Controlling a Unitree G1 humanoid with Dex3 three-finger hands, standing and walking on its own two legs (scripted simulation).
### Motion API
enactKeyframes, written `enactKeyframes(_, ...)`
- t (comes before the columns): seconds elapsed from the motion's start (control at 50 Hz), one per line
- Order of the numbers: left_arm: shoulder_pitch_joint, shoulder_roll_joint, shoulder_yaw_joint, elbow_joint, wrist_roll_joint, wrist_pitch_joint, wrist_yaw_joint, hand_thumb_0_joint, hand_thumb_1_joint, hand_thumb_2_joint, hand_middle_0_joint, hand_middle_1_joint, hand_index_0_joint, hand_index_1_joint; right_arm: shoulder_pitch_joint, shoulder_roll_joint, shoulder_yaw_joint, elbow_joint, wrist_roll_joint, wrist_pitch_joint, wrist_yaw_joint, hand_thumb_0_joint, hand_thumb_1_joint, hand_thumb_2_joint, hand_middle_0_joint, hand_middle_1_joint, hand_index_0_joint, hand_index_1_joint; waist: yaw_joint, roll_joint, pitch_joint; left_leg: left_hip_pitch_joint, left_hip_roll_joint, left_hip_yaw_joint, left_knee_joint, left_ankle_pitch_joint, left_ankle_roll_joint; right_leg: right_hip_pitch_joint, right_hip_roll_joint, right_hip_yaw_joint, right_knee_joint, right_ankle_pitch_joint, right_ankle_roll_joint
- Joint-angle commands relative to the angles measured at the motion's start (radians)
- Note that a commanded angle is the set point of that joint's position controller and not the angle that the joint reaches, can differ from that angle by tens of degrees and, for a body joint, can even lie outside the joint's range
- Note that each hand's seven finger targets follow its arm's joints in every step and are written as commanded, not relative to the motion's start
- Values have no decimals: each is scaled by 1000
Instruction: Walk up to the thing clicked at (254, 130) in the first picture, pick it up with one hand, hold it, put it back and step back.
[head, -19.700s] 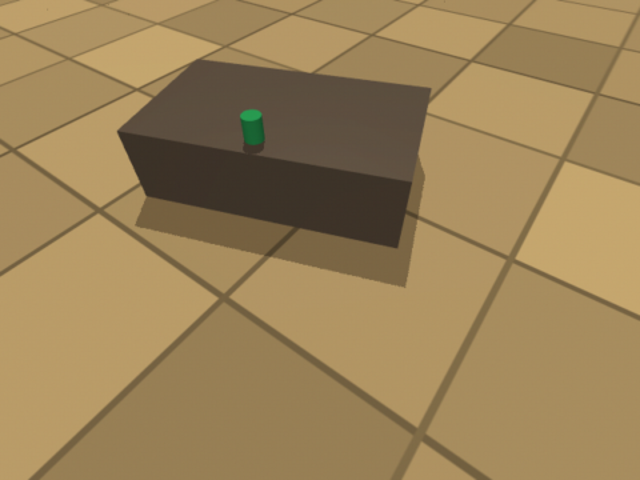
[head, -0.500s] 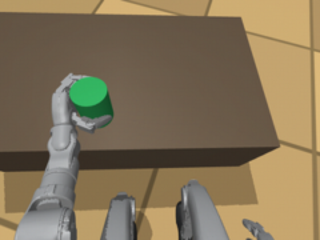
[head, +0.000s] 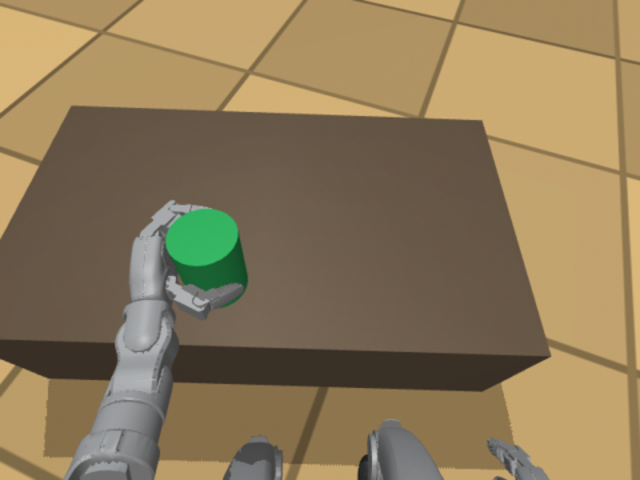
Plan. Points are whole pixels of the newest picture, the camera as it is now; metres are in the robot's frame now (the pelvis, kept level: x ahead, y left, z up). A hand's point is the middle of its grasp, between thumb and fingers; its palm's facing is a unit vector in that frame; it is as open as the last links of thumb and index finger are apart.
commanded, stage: lift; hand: left
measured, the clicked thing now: (210, 260) +0.38 +0.15 +0.02
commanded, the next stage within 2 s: hold in 0.64 s
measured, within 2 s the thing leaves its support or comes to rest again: neither
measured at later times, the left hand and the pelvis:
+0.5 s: hand (195, 246) +0.38 +0.15 +0.07, palm faces +0.09 -1.00 -0.03, open 11.4 cm; pelvis +0.02 +0.00 +0.04, yaw +0 degrees
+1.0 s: hand (191, 246) +0.37 +0.15 +0.09, palm faces +0.08 -1.00 -0.02, open 11.4 cm; pelvis +0.02 -0.01 +0.05, yaw +0 degrees
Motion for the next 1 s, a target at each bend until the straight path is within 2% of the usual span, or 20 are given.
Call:
enactKeyframes(0.0, -305, 113, 24, -240, -16, -89, -1, 0, 84, 1323, -1242, -1429, -1256, -1437, 39, -147, -46, -94, -4, -33, -9, 0, -909, -904, 199, 300, 199, 300, -3, 27, -355, 196, -28, -5, -232, 301, 1, 336, 35, 8, -148, 232, -39)
enactKeyframes(0.02, -317, 136, 52, -250, -20, -93, 2, 0, 80, 1308, -1227, -1412, -1240, -1421, 41, -145, -48, -80, -3, -31, -9, 0, -907, -904, 199, 300, 199, 300, 10, 28, -328, 201, -27, -4, -245, 298, 2, 341, 35, 7, -157, 229, -39)
enactKeyframes(0.04, -342, 137, 46, -291, -21, -99, 0, 0, 68, 1309, -1221, -1414, -1234, -1423, 52, -141, -46, -71, -4, -31, -8, 0, -909, -905, 199, 300, 199, 300, 6, 30, -344, 208, -25, -3, -249, 291, 4, 359, 34, 10, -166, 227, -37)
enactKeyframes(0.08, -418, 157, 30, -436, -31, -105, -2, 0, 71, 1284, -1210, -1402, -1227, -1406, 42, -140, -43, -112, -3, -31, -11, 0, -912, -904, 199, 300, 199, 300, 4, 75, -454, 300, -26, -5, -260, 345, -3, 409, 34, 9, -169, 267, -40)
enactKeyframes(0.12, -277, 99, 1, -290, -32, -76, -13, 0, 62, 1284, -1205, -1398, -1223, -1402, 34, -141, -40, -114, -2, -32, -14, 0, -908, -903, 199, 300, 199, 300, -2, 38, -361, 287, -24, -5, -278, 343, -4, 395, 40, 3, -186, 261, -40)
enactKeyframes(0.14, -274, 85, -6, -269, -31, -73, -15, 0, 51, 1308, -1202, -1413, -1220, -1418, 43, -142, -42, -97, -3, -33, -14, 0, -907, -904, 199, 300, 199, 300, -6, 20, -335, 279, -23, -2, -278, 350, -3, 395, 41, 5, -193, 271, -40)
enactKeyframes(0.16, -288, 114, 31, -266, -28, -74, -12, 0, 71, 1314, -1196, -1414, -1214, -1419, 51, -139, -45, -74, -5, -31, -16, 0, -904, -903, 199, 300, 199, 300, -2, 9, -324, 259, -23, 2, -277, 344, 1, 416, 38, 10, -204, 277, -37)
enactKeyframes(0.2, -342, 120, 18, -356, -39, -82, -16, 0, 47, 1306, -1203, -1414, -1219, -1420, 33, -135, -43, -112, -2, -34, -15, 0, -908, -904, 199, 300, 199, 300, 4, 28, -375, 296, -25, 5, -293, 362, 1, 461, 35, 12, -217, 296, -36)
enactKeyframes(0.26, -236, 117, 31, -266, -36, -59, -20, 0, 37, 1329, -1213, -1433, -1229, -1441, 36, -137, -44, -110, 3, -29, -17, 0, -908, -904, 199, 300, 199, 300, 13, -4, -329, 283, -26, 10, -315, 362, 4, 493, 33, 14, -235, 299, -35)
enactKeyframes(0.34, -305, 132, 36, -351, -38, -71, -22, 0, 53, 1304, -1206, -1419, -1224, -1423, 27, -127, -45, -123, 2, -27, -17, 0, -904, -903, 199, 300, 199, 300, 12, 26, -327, 327, -27, 19, -337, 356, 4, 515, 35, 17, -266, 296, -34)
enactKeyframes(0.38, -253, 97, 21, -299, -43, -66, -28, 0, 63, 1314, -1230, -1436, -1248, -1441, 25, -126, -44, -123, 2, -29, -14, 0, -909, -903, 199, 300, 199, 300, 11, 13, -288, 311, -25, 15, -347, 365, 1, 514, 36, 10, -269, 298, -35)
enactKeyframes(0.4, -264, 119, 40, -311, -41, -70, -27, 0, 68, 1325, -1228, -1444, -1248, -1448, 22, -132, -49, -128, 3, -30, -14, 0, -904, -902, 199, 300, 199, 300, 15, 16, -291, 325, -25, 16, -353, 367, 0, 514, 37, 12, -273, 299, -35)
enactKeyframes(0.5, -258, 136, 49, -381, -42, -78, -28, 0, 63, 1329, -1237, -1450, -1255, -1455, 31, -119, -44, -128, 1, -28, -15, 0, -913, -905, 199, 300, 199, 300, 21, 25, -338, 356, -29, 24, -365, 381, 3, 593, 34, 20, -290, 327, -32)
enactKeyframes(0.52, -224, 99, 29, -325, -46, -70, -32, 0, 68, 1340, -1234, -1458, -1252, -1464, 26, -121, -43, -129, 2, -29, -16, 0, -911, -905, 199, 300, 199, 300, 15, 8, -317, 350, -28, 23, -368, 395, 2, 586, 34, 19, -289, 340, -34)
enactKeyframes(0.6, -265, 118, 27, -354, -36, -74, -32, 0, 81, 1338, -1229, -1452, -1247, -1457, 21, -127, -50, -129, -2, -29, -18, 0, -905, -904, 199, 300, 199, 300, 6, 34, -271, 372, -24, 20, -385, 400, -3, 549, 37, 14, -305, 329, -35)
enactKeyframes(0.72, -218, 123, 46, -350, -51, -74, -51, 0, 81, 1357, -1251, -1481, -1271, -1484, 11, -132, -50, -135, 3, -33, -19, 0, -907, -905, 199, 300, 199, 300, 19, 9, -275, 388, -25, 22, -412, 370, 2, 593, 39, 14, -331, 305, -32)
enactKeyframes(0.76, -236, 123, 43, -375, -55, -77, -53, 0, 85, 1274, -1264, -1466, -1291, -1460, 8, -129, -50, -137, 5, -37, -19, 0, -916, -903, 199, 300, 199, 300, 21, 21, -281, 398, -26, 24, -417, 363, 2, 599, 38, 16, -338, 301, -31)
enactKeyframes(0.78, -213, 99, 14, -350, -54, -73, -60, 0, 67, 1264, -1272, -1465, -1298, -1459, 12, -126, -46, -131, 4, -36, -19, 0, -921, -904, 199, 300, 199, 300, 11, 10, -274, 400, -22, 21, -418, 390, -1, 604, 38, 13, -333, 320, -33)
enactKeyframes(0.84, -225, 118, 43, -359, -55, -73, -53, 0, 53, 1262, -1266, -1458, -1290, -1454, 12, -127, -48, -131, 5, -37, -20, 0, -920, -904, 199, 300, 199, 300, 19, 4, -282, 403, -25, 26, -419, 395, 3, 629, 37, 16, -343, 334, -30)
enactKeyframes(0.98, -213, 110, 41, -357, -51, -79, -49, 0, 71, 1269, -1256, -1465, -1285, -1457, -4, -122, -48, -133, 3, -39, -16, 0, -911, -902, 199, 300, 200, 300, 22, 17, -242, 415, -26, 30, -439, 376, 2, 622, 37, 17, -362, 313, -29)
